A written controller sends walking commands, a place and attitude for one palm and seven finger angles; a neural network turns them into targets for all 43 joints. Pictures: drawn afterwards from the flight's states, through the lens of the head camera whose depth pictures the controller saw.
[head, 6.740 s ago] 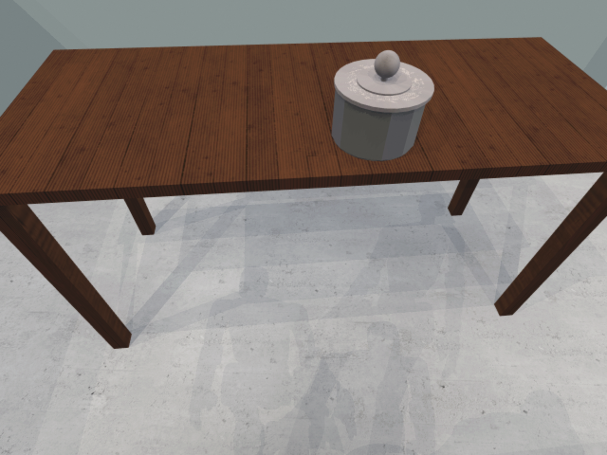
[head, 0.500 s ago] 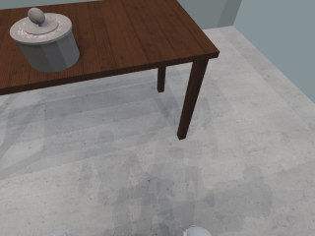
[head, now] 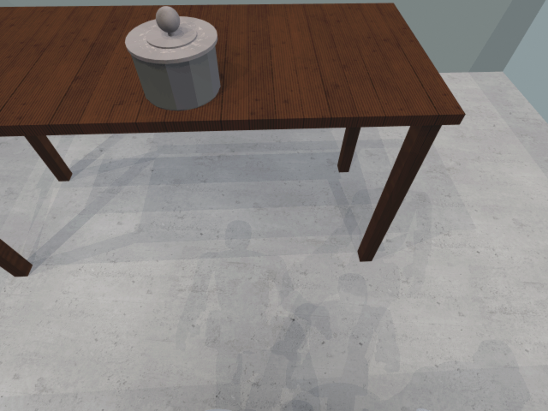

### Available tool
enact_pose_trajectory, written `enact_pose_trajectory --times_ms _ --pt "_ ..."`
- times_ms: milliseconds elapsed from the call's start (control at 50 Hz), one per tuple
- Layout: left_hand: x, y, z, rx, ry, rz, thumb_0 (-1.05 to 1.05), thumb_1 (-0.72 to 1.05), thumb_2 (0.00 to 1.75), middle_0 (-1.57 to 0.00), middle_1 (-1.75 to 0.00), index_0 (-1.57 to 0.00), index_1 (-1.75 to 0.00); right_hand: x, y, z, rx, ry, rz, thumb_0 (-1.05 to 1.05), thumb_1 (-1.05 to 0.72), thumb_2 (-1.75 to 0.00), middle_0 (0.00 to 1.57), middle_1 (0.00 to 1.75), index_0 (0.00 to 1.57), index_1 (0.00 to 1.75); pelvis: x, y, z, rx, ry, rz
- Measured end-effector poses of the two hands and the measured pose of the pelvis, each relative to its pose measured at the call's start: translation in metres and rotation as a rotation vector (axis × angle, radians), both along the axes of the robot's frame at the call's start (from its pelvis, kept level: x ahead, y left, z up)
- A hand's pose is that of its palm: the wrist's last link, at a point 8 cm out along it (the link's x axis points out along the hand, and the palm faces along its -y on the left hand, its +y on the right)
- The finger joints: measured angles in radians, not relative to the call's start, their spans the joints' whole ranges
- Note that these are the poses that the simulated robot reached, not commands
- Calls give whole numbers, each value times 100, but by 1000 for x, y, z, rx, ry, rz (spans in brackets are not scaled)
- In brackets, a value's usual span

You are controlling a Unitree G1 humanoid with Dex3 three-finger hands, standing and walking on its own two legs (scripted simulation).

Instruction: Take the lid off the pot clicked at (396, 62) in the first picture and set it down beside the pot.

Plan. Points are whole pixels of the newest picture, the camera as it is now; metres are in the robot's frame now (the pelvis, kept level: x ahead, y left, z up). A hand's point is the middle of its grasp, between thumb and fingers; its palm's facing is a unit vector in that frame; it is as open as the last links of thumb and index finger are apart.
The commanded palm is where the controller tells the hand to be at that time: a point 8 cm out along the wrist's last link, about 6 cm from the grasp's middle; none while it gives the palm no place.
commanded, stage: take the last steps up to it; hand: left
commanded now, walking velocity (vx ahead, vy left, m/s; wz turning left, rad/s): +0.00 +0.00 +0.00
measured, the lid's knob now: (167, 19) +0.79 +0.28 +0.16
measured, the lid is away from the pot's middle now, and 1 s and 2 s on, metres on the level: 0.00 0.00 0.00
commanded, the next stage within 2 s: come to a stop and stand still in 1.04 s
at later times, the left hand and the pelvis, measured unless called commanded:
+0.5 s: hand out of the picture +0.08 +0.18 -0.15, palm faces +0.14 -0.96 -0.25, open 7.4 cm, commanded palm none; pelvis +0.06 -0.01 +0.00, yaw +5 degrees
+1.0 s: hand (143, 402) +0.15 +0.24 -0.18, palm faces +0.18 -0.97 -0.18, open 7.4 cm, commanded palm none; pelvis +0.22 +0.07 -0.01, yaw +4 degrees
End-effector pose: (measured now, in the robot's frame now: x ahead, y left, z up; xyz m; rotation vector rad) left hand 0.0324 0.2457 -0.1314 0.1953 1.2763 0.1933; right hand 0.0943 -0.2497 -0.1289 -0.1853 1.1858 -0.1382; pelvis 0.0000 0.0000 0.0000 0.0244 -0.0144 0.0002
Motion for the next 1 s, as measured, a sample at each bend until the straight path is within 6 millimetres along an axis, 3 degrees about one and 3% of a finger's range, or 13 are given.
enact_pose_trajectory --times_ms 80,200,280,400,480,560,660,760,840,880,920,1000 --pt "-28 20 -17 -12 72 63 1 90 90 -20 -30 -21 -30 13 19 4 -28 -39 56 1 -91 -90 20 30 20 30 -2 12 -7 -12 -1 19" --pt "-33 30 -4 -19 80 81 1 91 90 -20 -30 -20 -30 1 37 10 -12 -20 69 0 -91 -90 20 30 20 30 5 18 5 -23 0 39" --pt "-19 26 5 -15 51 72 1 91 90 -20 -30 -20 -30 -17 38 3 15 32 47 0 -91 -90 20 30 20 30 15 17 9 -17 5 54" --pt "23 6 10 4 -12 38 1 91 90 -20 -30 -20 -30 -47 21 -20 53 159 -4 0 -91 -90 20 30 20 30 38 2 2 8 5 63" --pt "37 -11 10 8 -61 77 1 91 90 -20 -30 -20 -30 -49 10 -29 63 254 6 1 -91 -90 20 30 20 30 56 -7 -2 -7 -4 90" --pt "30 -28 15 -17 -2 121 0 90 90 -20 -30 -20 -30 -17 6 -19 67 240 15 1 -91 -90 20 30 20 30 79 -8 9 -2 2 99" --pt "19 -44 15 -73 106 162 0 90 90 -20 -30 -20 -30 45 16 -9 70 165 36 1 -91 -90 19 30 19 30 109 -2 15 3 11 110" --pt "12 -46 10 -121 207 221 1 90 90 -20 -30 -20 -30 123 45 -7 78 89 100 1 -91 -90 19 30 19 30 141 16 12 -4 15 113" --pt "15 -30 0 -143 286 266 1 90 90 -20 -30 -21 -30 193 80 -7 77 5 157 1 -91 -90 19 30 19 30 173 39 3 -13 15 111" --pt "22 -16 -11 -150 322 270 1 90 90 -20 -30 -21 -30 224 96 -13 63 -62 170 1 -91 -90 19 30 19 30 190 54 -10 -33 14 96" --pt "38 2 -19 -143 340 253 1 90 90 -20 -30 -20 -30 242 108 -14 55 -99 158 0 -91 -90 20 30 20 30 202 63 -15 -21 5 90" --pt "104 38 -18 -96 250 201 1 91 90 -20 -30 -20 -30 245 120 -9 57 -78 114 0 -91 -90 20 30 20 30 224 72 -7 -5 5 77"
